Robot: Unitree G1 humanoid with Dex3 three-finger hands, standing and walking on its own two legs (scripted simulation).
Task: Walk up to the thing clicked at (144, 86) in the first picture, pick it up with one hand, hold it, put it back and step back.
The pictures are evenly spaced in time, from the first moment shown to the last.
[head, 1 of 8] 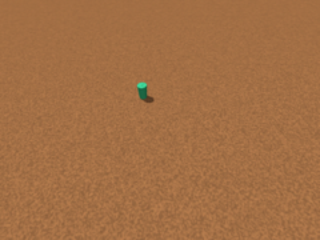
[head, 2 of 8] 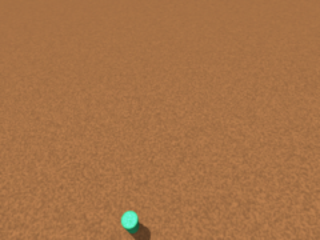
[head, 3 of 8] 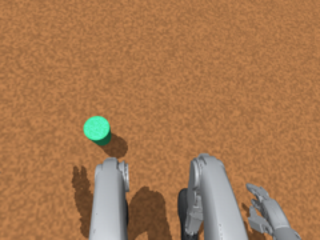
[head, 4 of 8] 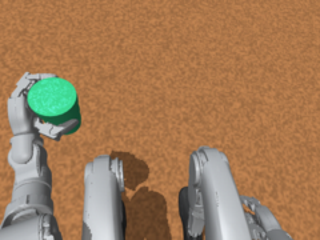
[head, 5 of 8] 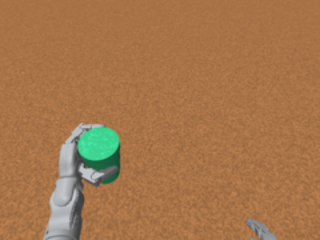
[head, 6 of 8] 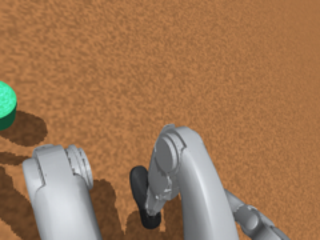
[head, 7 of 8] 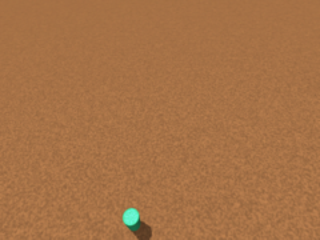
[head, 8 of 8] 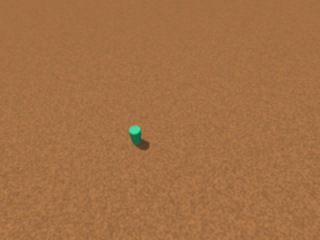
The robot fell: no
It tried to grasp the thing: yes
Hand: left
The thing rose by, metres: 0.70
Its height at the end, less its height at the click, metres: +0.00
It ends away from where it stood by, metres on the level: 0.01
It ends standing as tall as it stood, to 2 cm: yes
